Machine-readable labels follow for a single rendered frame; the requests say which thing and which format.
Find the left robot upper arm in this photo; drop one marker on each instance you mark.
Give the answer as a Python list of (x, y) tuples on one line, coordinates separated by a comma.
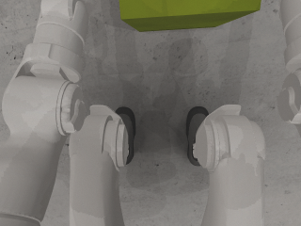
[(40, 113)]

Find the robot right forearm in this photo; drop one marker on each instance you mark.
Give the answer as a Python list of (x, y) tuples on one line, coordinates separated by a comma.
[(290, 15)]

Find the carton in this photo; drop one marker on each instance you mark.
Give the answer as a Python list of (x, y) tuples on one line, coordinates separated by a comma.
[(161, 15)]

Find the robot right thigh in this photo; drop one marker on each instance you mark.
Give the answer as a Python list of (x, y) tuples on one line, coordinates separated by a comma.
[(227, 149)]

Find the robot left forearm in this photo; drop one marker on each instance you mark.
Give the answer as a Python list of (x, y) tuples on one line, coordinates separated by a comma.
[(58, 43)]

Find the robot right shin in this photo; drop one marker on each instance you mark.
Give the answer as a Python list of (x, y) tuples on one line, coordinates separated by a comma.
[(233, 110)]

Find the right robot upper arm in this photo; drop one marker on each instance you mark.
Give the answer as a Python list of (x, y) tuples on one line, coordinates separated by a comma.
[(289, 99)]

